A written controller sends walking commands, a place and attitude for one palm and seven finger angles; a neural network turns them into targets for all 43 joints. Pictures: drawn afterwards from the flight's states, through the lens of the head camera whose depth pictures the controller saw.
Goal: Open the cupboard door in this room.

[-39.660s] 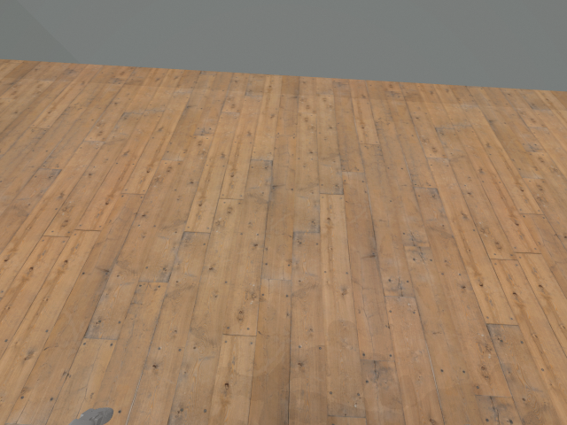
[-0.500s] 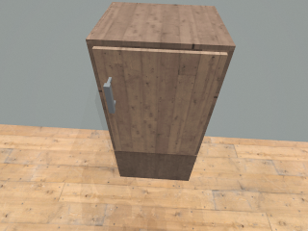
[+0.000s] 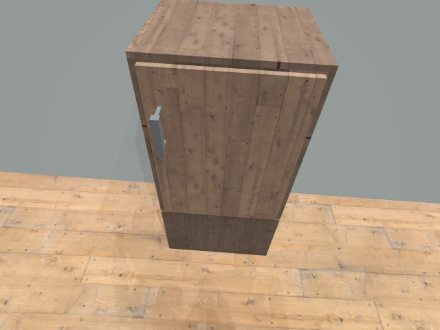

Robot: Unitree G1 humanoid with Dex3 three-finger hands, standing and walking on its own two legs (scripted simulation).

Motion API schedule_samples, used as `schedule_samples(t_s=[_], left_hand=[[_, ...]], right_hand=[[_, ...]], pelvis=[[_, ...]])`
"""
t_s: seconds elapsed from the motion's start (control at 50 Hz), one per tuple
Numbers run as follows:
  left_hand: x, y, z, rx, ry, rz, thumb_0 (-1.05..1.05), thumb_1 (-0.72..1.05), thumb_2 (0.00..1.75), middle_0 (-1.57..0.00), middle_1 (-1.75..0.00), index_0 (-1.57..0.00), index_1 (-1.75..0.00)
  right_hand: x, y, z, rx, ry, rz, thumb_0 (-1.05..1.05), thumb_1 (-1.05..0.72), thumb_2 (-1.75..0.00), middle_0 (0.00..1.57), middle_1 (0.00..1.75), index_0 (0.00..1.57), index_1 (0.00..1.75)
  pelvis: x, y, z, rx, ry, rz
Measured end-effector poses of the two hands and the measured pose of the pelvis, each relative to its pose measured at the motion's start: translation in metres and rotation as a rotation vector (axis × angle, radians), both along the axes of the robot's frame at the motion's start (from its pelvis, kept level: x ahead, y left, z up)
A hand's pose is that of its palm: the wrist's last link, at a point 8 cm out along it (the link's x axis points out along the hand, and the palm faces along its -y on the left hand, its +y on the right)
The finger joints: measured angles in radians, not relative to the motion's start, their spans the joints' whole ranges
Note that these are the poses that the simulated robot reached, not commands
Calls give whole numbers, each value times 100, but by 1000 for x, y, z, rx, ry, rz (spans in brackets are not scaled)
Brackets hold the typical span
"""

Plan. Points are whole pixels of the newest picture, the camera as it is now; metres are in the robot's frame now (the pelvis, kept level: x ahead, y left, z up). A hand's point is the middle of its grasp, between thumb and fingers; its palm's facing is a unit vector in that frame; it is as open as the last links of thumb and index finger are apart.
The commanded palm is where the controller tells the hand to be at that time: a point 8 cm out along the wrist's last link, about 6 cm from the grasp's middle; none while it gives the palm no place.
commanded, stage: look again from close up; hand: left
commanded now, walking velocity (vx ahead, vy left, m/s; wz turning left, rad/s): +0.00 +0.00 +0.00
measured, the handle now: (159, 132) +0.57 +0.20 +0.02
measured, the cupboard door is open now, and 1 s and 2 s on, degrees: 0 0 0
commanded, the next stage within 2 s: raise the hand with hooked fingers in 0.18 s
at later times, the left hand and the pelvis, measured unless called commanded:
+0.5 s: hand (123, 307) +0.17 +0.18 -0.04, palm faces +0.23 -0.96 -0.14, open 7.5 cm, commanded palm +0.11 +0.22 -0.06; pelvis +0.00 +0.00 -0.02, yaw +4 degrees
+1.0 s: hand (125, 286) +0.20 +0.19 -0.03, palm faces -0.02 -1.00 -0.06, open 10.4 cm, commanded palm +0.17 +0.25 -0.02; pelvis +0.01 -0.02 -0.09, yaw +5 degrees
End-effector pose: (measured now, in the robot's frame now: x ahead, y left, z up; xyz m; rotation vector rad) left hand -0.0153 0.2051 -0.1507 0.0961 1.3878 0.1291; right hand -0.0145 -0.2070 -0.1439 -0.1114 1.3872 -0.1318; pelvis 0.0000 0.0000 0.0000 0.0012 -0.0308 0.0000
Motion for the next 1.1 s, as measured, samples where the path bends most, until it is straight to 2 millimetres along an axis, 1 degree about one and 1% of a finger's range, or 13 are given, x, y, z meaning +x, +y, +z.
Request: schedule_samples(t_s=[0.3, 0.34, 0.4, 0.44, 0.5, 0.56, 0.66, 0.72, 0.78, 0.86, 0.94, 1.02, 1.1], left_hand=[[-9, -7, -1, -12, 24, 10, 0, 91, 90, -19, -30, -20, -30], [10, 5, 13, 40, -66, 51, 4, 94, 90, -20, -30, -20, -30], [56, 33, 57, 166, -378, 91, 8, 97, 89, -20, -32, -20, -31], [95, 36, 89, 184, -613, 83, 8, 95, 88, -20, -33, -20, -33], [153, 23, 129, 127, -973, 40, 6, 89, 86, -19, -36, -20, -36], [188, 2, 145, -21, -1274, -3, 4, 81, 84, -20, -39, -20, -39], [185, -9, 120, -136, -1407, -131, 2, 67, 79, -21, -46, -22, -46], [165, 4, 95, -109, -1307, -93, 1, 59, 76, -22, -51, -23, -51], [147, 22, 91, -31, -1257, -41, 1, 52, 73, -23, -55, -23, -55], [149, 34, 110, 32, -1338, -61, 2, 42, 69, -23, -61, -23, -61], [177, 35, 121, -7, -1377, -148, 1, 33, 65, -23, -67, -24, -67], [203, 38, 121, -68, -1296, -180, 1, 23, 61, -24, -73, -25, -73], [213, 49, 128, -57, -1260, -150, 1, 14, 57, -25, -79, -26, -79]], right_hand=[[0, 2, 0, -3, 10, 0, 1, -92, -90, 20, 30, 20, 30], [8, -5, 3, -32, -74, 8, 2, -93, -90, 20, 30, 20, 30], [34, -23, 11, -80, -301, -19, 3, -94, -90, 21, 30, 20, 30], [58, -34, 17, -107, -439, -2, 3, -94, -90, 21, 30, 20, 30], [102, -49, 28, -140, -621, 63, 2, -93, -90, 21, 30, 20, 30], [147, -58, 41, -163, -765, 133, 2, -92, -90, 20, 30, 20, 30], [215, -59, 59, -177, -929, 219, 1, -91, -90, 20, 30, 20, 30], [246, -49, 59, -162, -973, 257, 1, -91, -90, 20, 30, 20, 30], [266, -32, 51, -127, -975, 300, 1, -91, -90, 20, 30, 20, 30], [271, -8, 24, -61, -918, 349, 1, -91, -90, 20, 30, 20, 30], [255, 7, -5, 1, -816, 335, 1, -90, -90, 20, 30, 20, 30], [228, 6, -19, 23, -715, 257, 1, -90, -90, 21, 30, 20, 30], [203, -8, -16, -10, -652, 188, 1, -90, -90, 21, 30, 20, 30]], pelvis=[[1, 1, 0, -5, 1, -4], [1, 1, -2, -3, -7, -7], [2, 0, -7, 4, 6, 15], [0, 1, -11, 0, 18, 40], [-4, 1, -22, -5, 60, 69], [-8, -3, -39, 1, 121, 62], [-7, -12, -69, 4, 183, 50], [-3, -16, -81, -4, 208, 56], [2, -18, -88, -25, 229, 72], [5, -20, -94, -56, 253, 95], [6, -20, -95, -67, 272, 100], [9, -18, -88, -59, 276, 90], [16, -16, -78, -45, 275, 77]])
